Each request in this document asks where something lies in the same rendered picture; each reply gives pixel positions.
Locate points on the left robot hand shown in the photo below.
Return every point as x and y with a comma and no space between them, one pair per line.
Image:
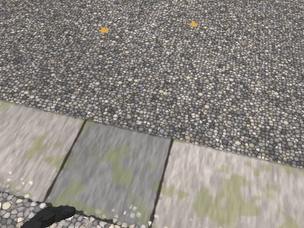
49,215

